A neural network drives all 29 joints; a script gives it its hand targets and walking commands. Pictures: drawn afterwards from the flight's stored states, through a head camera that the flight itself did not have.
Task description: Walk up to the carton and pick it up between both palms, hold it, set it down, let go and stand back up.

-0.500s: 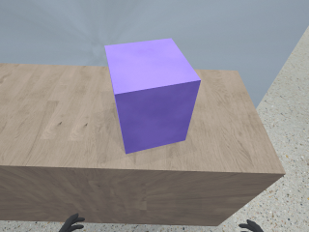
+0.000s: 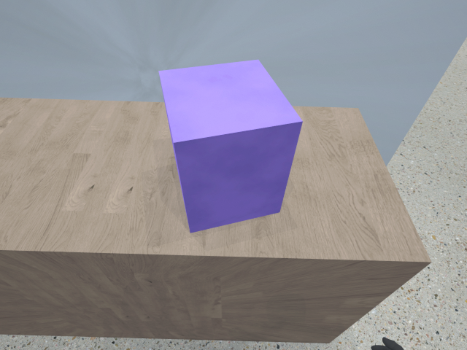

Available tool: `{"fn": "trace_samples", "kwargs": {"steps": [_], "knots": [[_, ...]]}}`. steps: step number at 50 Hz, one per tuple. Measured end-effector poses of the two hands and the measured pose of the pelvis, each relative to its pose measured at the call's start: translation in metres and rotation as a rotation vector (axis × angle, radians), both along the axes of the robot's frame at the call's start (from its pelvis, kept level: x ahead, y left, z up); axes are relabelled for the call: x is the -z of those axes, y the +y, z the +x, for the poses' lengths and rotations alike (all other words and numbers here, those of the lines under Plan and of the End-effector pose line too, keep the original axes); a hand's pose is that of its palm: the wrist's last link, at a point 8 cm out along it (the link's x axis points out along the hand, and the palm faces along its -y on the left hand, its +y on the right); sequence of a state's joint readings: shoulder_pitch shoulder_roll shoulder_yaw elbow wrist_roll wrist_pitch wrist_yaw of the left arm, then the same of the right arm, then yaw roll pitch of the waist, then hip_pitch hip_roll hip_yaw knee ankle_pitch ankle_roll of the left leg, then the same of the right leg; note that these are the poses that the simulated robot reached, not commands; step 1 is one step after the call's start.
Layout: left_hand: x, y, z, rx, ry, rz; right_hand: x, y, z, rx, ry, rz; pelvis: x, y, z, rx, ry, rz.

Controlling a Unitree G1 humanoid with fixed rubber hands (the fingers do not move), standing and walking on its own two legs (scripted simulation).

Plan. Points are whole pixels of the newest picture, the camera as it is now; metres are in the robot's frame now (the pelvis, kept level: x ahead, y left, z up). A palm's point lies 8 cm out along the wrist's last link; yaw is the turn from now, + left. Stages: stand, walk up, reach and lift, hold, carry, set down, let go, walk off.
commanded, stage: stand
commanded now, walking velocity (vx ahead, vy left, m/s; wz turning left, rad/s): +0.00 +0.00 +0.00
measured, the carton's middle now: (223, 147) +0.49 +0.06 +0.08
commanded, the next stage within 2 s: none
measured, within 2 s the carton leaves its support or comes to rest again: neither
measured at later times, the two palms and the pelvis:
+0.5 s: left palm out of the picture +0.06 +0.27 -0.12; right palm out of the picture +0.10 -0.27 -0.10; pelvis -0.01 +0.00 +0.00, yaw +0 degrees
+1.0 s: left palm out of the picture +0.04 +0.27 -0.12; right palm out of the picture +0.08 -0.27 -0.10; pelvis -0.02 +0.00 +0.00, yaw +0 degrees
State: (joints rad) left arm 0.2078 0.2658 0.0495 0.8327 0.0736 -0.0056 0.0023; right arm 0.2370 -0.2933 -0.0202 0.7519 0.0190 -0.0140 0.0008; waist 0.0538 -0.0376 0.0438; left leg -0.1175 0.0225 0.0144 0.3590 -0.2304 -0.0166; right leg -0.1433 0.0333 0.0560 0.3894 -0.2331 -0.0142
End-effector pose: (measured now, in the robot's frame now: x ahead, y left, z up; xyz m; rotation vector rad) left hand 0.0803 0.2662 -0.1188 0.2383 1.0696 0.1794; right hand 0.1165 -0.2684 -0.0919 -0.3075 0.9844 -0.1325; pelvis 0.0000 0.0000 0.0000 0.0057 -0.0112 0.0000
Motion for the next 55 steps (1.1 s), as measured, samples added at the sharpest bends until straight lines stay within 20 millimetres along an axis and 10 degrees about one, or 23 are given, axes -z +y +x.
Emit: {"fn": "trace_samples", "kwargs": {"steps": [55], "knots": [[0.005, 0.005, -0.042, -0.026, 0.074, 0.008, 0.014, -0.003, -0.04, 0.037, 0.07, 0.009, 0.0, 0.001, -0.018, 0.001, -0.033, -0.001]]}}
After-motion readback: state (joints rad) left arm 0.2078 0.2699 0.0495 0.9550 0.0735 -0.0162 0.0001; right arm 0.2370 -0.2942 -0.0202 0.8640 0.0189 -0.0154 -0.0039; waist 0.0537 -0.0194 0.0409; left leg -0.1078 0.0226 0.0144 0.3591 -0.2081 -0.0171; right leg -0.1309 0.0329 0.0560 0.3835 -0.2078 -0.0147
